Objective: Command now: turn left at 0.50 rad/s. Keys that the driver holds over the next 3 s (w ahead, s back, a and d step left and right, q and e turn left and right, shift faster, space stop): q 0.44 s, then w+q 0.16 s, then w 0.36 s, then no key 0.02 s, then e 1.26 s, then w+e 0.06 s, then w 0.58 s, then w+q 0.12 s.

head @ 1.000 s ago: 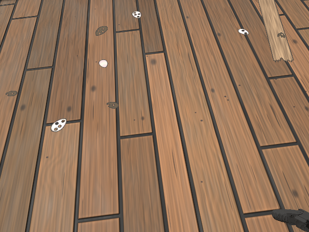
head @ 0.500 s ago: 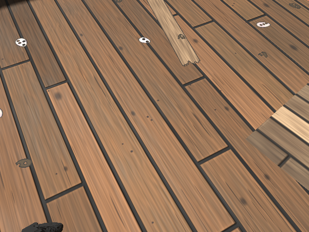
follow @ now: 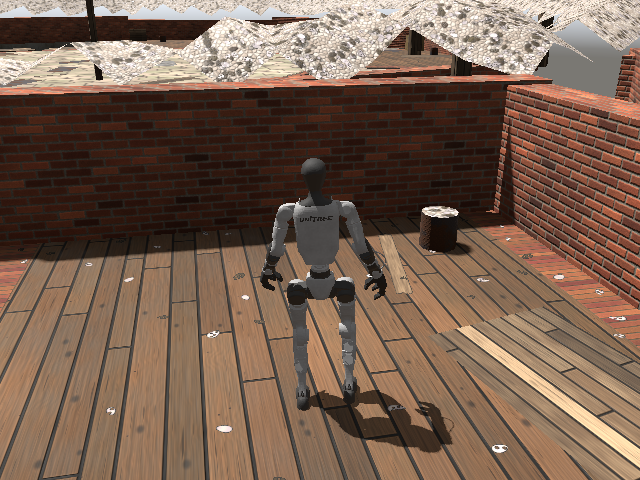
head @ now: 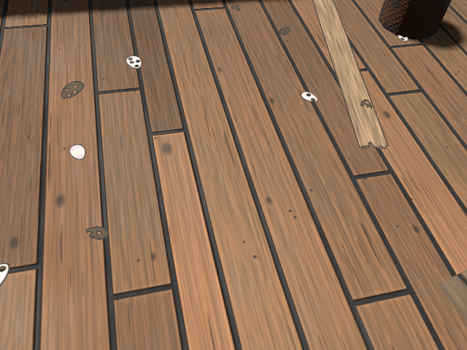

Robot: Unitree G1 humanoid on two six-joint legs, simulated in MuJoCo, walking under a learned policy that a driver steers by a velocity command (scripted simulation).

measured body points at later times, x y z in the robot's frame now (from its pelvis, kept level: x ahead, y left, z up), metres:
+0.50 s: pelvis +0.02 -0.02 +0.01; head +0.05 -0.02 +0.46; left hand +0.08 +0.29 -0.08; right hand +0.25 -0.26 -0.09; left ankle +0.00 +0.09 -0.71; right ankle +0.06 -0.14 -0.73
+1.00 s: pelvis +0.11 +0.09 +0.01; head +0.12 +0.11 +0.46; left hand +0.02 +0.36 -0.12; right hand +0.37 -0.07 -0.07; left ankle +0.08 +0.18 -0.72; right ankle +0.09 -0.10 -0.65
